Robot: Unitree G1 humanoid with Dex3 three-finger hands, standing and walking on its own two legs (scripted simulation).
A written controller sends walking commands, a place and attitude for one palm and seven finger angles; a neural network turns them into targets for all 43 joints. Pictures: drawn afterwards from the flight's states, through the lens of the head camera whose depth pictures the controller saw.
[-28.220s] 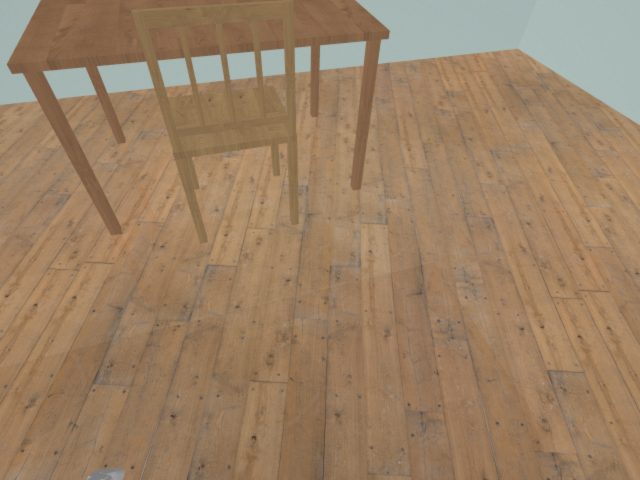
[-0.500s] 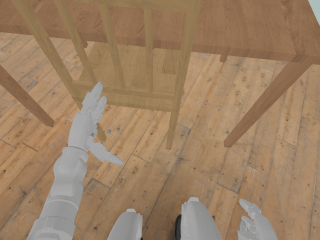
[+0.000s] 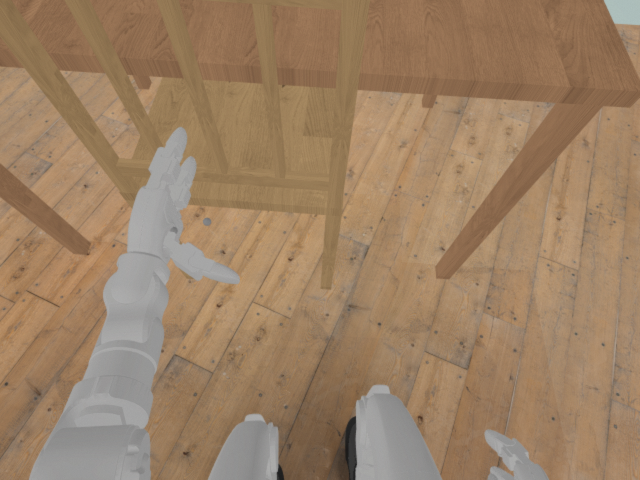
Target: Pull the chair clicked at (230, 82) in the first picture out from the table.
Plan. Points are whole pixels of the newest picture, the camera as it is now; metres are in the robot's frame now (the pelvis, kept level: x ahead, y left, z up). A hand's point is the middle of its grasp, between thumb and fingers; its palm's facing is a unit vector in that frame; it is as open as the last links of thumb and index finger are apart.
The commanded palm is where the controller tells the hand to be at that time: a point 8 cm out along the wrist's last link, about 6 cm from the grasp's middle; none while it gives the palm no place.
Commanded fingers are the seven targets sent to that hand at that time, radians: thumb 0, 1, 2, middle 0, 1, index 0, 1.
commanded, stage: push the fingers through the gap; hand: left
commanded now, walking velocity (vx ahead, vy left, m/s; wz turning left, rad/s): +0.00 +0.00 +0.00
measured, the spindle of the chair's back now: (201, 103) +0.61 +0.15 +0.04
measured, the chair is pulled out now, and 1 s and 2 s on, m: -0.09 -0.09 -0.09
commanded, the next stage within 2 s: hook a spindle and tug to test in 0.90 s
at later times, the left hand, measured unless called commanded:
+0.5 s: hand (217, 189) +0.47 +0.12 +0.03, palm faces -0.12 -0.99 -0.05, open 17.0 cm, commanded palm +0.45 +0.18 +0.02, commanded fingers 0.00 -0.50 0.30 -0.06 -0.08 -0.06 -0.08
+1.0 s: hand (211, 184) +0.48 +0.13 +0.02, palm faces -0.11 -0.99 -0.04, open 17.0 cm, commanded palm +0.46 +0.18 +0.02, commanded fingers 0.00 -0.50 0.30 -0.08 -0.13 -0.08 -0.13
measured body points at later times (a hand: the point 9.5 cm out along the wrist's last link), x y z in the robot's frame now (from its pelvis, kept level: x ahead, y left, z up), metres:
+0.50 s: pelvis -0.01 +0.00 +0.00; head +0.14 +0.00 +0.42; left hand +0.47 +0.17 +0.04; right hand +0.05 -0.27 -0.12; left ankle -0.01 +0.11 -0.62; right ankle +0.08 -0.11 -0.62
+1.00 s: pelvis +0.00 +0.01 +0.00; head +0.15 +0.01 +0.42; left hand +0.48 +0.18 +0.03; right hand +0.03 -0.26 -0.12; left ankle -0.01 +0.11 -0.62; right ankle +0.08 -0.11 -0.62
